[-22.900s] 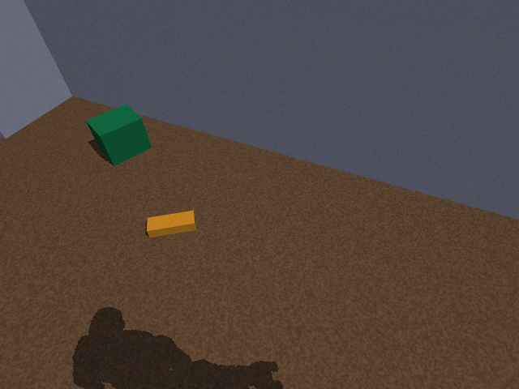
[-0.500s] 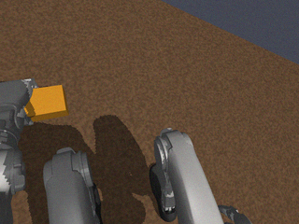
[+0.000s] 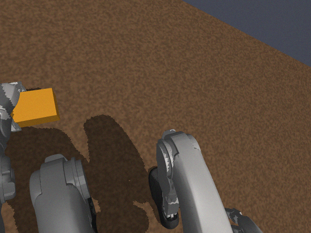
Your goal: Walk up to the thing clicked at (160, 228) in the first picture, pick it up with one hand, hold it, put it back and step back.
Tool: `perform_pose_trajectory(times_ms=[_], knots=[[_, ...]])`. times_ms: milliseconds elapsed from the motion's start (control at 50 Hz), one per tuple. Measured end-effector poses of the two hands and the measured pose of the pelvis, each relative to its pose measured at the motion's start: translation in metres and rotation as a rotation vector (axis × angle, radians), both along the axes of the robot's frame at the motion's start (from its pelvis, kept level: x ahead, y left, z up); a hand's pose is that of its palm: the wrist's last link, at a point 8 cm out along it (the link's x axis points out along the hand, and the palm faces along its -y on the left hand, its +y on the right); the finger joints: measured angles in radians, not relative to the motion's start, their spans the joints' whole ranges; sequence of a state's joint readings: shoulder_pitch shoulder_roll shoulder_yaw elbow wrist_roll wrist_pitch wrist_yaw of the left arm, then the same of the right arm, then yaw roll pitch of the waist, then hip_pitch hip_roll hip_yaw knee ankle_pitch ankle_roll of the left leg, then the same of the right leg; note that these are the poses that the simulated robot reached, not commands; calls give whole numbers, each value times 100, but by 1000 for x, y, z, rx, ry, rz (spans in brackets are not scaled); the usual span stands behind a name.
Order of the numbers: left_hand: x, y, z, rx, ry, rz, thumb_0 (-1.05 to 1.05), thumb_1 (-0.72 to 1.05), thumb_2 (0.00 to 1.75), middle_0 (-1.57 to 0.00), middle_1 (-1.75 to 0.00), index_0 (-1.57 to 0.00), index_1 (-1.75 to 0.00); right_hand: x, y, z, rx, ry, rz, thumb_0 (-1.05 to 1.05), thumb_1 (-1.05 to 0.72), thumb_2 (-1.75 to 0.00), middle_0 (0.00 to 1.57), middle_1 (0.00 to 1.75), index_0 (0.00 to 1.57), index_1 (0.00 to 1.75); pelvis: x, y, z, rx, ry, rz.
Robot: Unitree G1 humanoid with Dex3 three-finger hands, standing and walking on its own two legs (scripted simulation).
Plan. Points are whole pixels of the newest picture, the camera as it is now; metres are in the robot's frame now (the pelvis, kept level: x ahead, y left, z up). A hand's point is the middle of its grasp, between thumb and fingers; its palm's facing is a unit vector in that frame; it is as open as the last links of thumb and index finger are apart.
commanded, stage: rest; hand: left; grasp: from above
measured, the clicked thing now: (10, 111) +0.46 +0.30 -0.22
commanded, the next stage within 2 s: open in 1.28 s
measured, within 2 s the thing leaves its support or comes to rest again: rests again in 1.10 s
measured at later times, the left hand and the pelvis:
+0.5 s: hand (16, 113) +0.45 +0.29 -0.23, palm faces -0.46 -0.13 -0.88, open 10.7 cm; pelvis +0.00 +0.00 -0.02, yaw -2 degrees
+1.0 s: hand (18, 114) +0.46 +0.30 -0.25, palm faces -0.45 -0.13 -0.88, open 10.7 cm; pelvis +0.00 +0.01 -0.02, yaw -4 degrees
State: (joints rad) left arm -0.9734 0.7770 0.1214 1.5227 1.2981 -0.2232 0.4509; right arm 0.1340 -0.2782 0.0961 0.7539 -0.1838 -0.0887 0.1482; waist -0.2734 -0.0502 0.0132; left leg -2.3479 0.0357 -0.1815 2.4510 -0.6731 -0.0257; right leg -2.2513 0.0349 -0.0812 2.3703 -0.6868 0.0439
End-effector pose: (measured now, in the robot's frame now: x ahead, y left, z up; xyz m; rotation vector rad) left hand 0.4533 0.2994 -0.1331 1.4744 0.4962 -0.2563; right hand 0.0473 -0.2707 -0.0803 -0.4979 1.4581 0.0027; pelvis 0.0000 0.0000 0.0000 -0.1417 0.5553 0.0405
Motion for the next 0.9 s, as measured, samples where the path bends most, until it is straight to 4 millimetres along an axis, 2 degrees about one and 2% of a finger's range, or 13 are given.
perform_pose_trajectory(times_ms=[300, 540, 900], knots=[[7, 1, -26, 1, -2, 32, -1, -7, 51, -62, -59, -65, -56, -8, 6, -7, 19, 15, 35, 0, -90, -89, 21, 30, 20, 30, 2, 1, -14, -15, -24, -15], [6, 0, -45, -20, 1, 36, -1, -7, 51, -62, -57, -65, -54, -17, 6, -4, 17, 44, 78, 0, -90, -89, 21, 30, 20, 30, 2, 1, -21, -29, -50, -30], [8, -2, -59, -25, -18, 39, -1, -8, 52, -64, -56, -68, -52, -14, 16, 5, 31, 28, 142, 0, -90, -89, 21, 30, 20, 30, 2, 7, -23, -59, -73, -40]])
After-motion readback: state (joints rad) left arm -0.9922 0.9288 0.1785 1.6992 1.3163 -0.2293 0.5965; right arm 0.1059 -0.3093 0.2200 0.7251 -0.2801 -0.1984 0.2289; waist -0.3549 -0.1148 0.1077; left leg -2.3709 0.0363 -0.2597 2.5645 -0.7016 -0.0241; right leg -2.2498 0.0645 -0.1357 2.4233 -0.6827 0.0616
